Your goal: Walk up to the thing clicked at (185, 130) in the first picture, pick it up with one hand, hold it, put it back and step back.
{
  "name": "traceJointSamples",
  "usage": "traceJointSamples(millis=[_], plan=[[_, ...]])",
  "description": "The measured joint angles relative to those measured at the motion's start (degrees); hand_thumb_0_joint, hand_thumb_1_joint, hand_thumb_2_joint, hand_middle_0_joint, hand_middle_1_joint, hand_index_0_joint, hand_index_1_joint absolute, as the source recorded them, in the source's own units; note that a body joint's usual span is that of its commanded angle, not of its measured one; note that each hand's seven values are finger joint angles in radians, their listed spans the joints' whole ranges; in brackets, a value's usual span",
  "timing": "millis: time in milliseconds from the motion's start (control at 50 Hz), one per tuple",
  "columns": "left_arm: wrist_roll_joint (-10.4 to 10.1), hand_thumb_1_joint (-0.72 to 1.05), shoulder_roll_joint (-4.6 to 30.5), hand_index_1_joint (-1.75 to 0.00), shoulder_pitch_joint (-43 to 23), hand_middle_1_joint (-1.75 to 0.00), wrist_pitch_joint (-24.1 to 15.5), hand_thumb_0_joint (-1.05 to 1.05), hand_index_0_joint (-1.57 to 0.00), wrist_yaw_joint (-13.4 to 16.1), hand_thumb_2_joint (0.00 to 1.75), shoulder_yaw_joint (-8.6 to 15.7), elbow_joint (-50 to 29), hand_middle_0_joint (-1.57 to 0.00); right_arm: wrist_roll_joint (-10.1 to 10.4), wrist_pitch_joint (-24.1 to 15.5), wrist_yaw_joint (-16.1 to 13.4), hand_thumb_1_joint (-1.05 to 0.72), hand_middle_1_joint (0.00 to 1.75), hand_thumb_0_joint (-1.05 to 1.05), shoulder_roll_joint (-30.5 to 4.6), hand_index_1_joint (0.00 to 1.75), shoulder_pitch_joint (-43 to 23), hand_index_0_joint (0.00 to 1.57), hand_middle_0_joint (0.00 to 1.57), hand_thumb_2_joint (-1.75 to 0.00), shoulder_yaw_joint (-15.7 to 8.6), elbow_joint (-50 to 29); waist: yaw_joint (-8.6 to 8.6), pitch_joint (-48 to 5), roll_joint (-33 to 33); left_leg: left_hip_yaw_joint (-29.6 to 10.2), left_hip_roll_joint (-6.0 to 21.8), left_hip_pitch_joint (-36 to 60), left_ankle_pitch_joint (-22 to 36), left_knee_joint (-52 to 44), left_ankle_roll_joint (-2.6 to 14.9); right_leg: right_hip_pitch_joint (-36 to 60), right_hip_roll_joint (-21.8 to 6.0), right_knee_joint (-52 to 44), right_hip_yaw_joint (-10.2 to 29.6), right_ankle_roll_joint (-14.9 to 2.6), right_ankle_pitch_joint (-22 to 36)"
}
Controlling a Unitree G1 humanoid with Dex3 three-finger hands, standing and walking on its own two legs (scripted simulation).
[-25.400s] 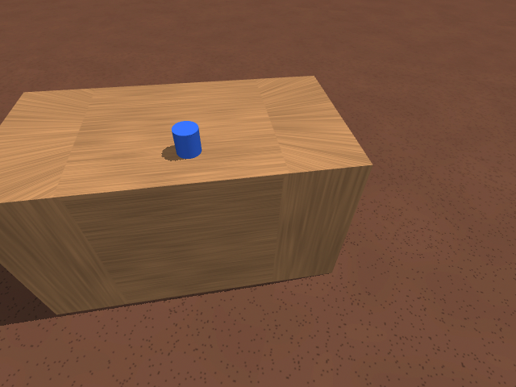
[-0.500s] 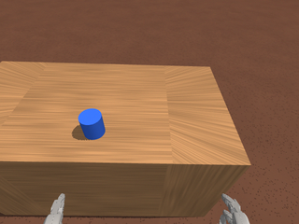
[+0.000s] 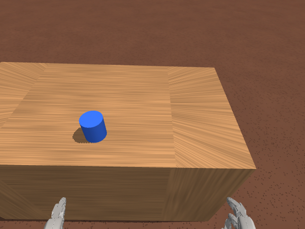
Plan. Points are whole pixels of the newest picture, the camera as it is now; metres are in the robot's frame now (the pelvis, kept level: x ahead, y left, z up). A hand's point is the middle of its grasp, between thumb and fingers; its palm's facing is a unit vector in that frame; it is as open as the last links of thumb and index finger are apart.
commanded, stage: home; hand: left
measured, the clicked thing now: (93, 126) +0.49 +0.21 -0.03
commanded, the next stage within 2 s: stand in 0.54 s
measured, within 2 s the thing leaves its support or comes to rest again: neither
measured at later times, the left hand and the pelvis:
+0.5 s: hand out of the picture +0.14 +0.22 -0.10, palm faces -0.04 -0.94 -0.34, open 17.5 cm; pelvis +0.00 +0.00 +0.01, yaw +1 degrees
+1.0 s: hand out of the picture +0.05 +0.25 -0.11, palm faces -0.01 -0.94 -0.34, open 11.4 cm; pelvis +0.00 +0.01 +0.05, yaw +1 degrees
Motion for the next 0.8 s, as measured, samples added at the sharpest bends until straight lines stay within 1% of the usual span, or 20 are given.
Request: traceJointSamples(millis=[320, 340, 360, 380, 400, 420, 480, 540, 620, 700, 740, 800], plan=[[0.1, -0.54, -0.3, -0.05, -0.2, -0.05, 0.3, -0.01, -0.05, -0.1, 0.05, 0.0, 0.5, -0.06, -0.1, -0.1, -0.4, -0.9, 0.3, 0.02, -0.1, 0.3, 0.0, 0.2, 0.2, -0.9, 0.0, 0.2, -0.08, -0.2, 0.1, -0.1, 0.1, 0.1, -0.1, 0.0, -0.2, 0.0, 0.1, 0.2, -0.1, -0.19, -0.2], [1.3, -0.54, 0.1, -0.05, -1.4, -0.05, -1.6, -0.01, -0.05, -0.7, 0.05, -0.2, 2.8, -0.06, -1.5, -0.2, 0.2, -0.9, 0.3, 0.02, -0.2, 0.3, -0.6, 0.2, 0.2, -0.9, -0.3, 1.4, 0.06, 1.0, -0.2, 0.0, -0.1, 1.2, 0.1, -0.4, -0.16, 1.0, -0.1, 0.1, 0.0, -0.28, -0.2], [2.7, -0.55, 1.1, -0.05, -3.5, -0.05, -4.2, -0.01, -0.05, -1.7, 0.05, -0.6, 7.0, -0.06, -3.1, 0.4, 1.4, -0.9, 0.3, 0.02, -0.7, 0.3, -1.7, 0.2, 0.2, -0.9, -0.4, 3.7, 0.44, 2.3, -0.8, 0.2, -0.5, 2.7, 0.4, -1.0, 0.06, 2.3, -0.4, 0.1, 0.1, -0.42, -0.3], [3.7, -0.55, 2.2, -0.05, -5.7, -0.05, -6.4, -0.01, -0.05, -2.8, 0.05, -0.8, 11.7, -0.06, -4.3, 1.5, 2.8, -0.9, 0.3, 0.02, -1.4, 0.3, -2.7, 0.2, 0.2, -0.9, -0.2, 6.3, 0.85, 3.2, -1.5, 0.4, -0.9, 4.0, 0.7, -1.7, 0.37, 3.3, -0.8, 0.0, 0.3, -0.54, -0.4], [4.4, -0.55, 3.2, -0.05, -7.6, -0.05, -7.9, -0.01, -0.05, -3.8, 0.04, -0.8, 16.2, -0.06, -5.0, 2.8, 4.1, -0.9, 0.3, 0.01, -2.2, 0.3, -3.6, 0.2, 0.2, -0.9, -0.1, 8.7, 1.14, 3.7, -2.1, 0.7, -1.2, 5.1, 0.9, -2.4, 0.65, 4.1, -1.2, -0.1, 0.5, -0.6, -0.4], [4.7, -0.55, 4.1, -0.05, -9.2, -0.05, -9.0, -0.01, -0.05, -4.6, 0.04, -0.7, 20.2, -0.06, -5.2, 3.9, 5.3, -0.9, 0.3, 0.01, -2.8, 0.3, -4.2, 0.2, 0.2, -0.9, -0.1, 10.7, 1.31, 4.2, -2.6, 0.8, -1.5, 6.0, 1.2, -3.0, 0.85, 4.8, -1.5, -0.4, 0.7, -0.6, -0.4], [4.3, -0.54, 6.1, -0.05, -11.3, -0.05, -11.2, -0.01, -0.06, -6.2, 0.05, 0.0, 29.1, -0.06, -4.4, 5.4, 7.9, -0.9, 0.3, 0.02, -4.5, 0.3, -4.4, 0.2, 0.2, -0.9, -1.1, 14.4, 1.56, 5.2, -3.3, 1.2, -1.9, 8.2, 1.7, -4.7, 1.0, 6.9, -1.8, -1.6, 0.9, -0.4, 0.0], [3.8, -0.54, 7.4, -0.05, -11.6, -0.05, -12.3, -0.01, -0.06, -6.9, 0.05, 0.8, 35.5, -0.06, -3.8, 5.8, 9.1, -0.9, 0.3, 0.02, -6.1, 0.3, -3.5, 0.2, 0.2, -0.9, -2.5, 16.9, 1.52, 5.7, -3.3, 1.4, -1.7, 10.0, 2.2, -6.4, 0.93, 8.7, -1.7, -3.6, 1.1, -0.11, 0.7], [3.3, -0.54, 8.4, -0.05, -11.6, -0.05, -13.1, -0.01, -0.06, -6.9, 0.05, 1.5, 42.6, -0.06, -3.5, 6.2, 9.4, -0.9, 0.3, 0.02, -7.5, 0.3, -2.9, 0.2, 0.2, -0.9, -3.6, 20.3, 1.47, 6.5, -2.9, 1.5, -1.6, 12.5, 2.8, -8.5, 0.99, 11.5, -1.6, -6.5, 1.1, 0.29, 1.8], [2.8, -0.53, 8.7, -0.06, -12.2, -0.06, -13.3, -0.01, -0.06, -6.6, 0.06, 1.7, 48.0, -0.07, -3.2, 6.5, 9.2, -0.9, 0.3, 0.01, -7.7, 0.3, -2.8, 0.2, 0.2, -0.9, -3.7, 23.4, 1.63, 7.1, -2.6, 1.4, -1.6, 15.1, 3.8, -11.1, 1.12, 14.3, -1.6, -9.4, 0.9, 0.47, 3.0], [2.7, -0.49, 8.6, -0.09, -12.6, -0.09, -13.4, -0.01, -0.09, -6.5, 0.09, 1.6, 50.3, -0.09, -3.0, 6.7, 9.1, -0.9, 0.3, 0.01, -7.5, 0.3, -3.1, 0.2, 0.2, -0.9, -3.5, 24.8, 1.71, 7.3, -2.3, 1.4, -1.6, 16.3, 4.5, -12.5, 1.13, 15.6, -1.5, -11.1, 0.8, 0.48, 3.8], [2.4, -0.38, 8.5, -0.15, -13.4, -0.16, -13.4, -0.01, -0.13, -6.5, 0.2, 1.3, 53.3, -0.13, -2.7, 7.0, 9.1, -0.91, 0.3, 0.01, -6.9, 0.3, -4.0, 0.2, 0.2, -0.9, -3.0, 26.7, 1.72, 7.6, -2.1, 1.3, -1.7, 18.1, 5.9, -15.0, 1.12, 17.5, -1.6, -13.6, 0.6, 0.54, 5.1]])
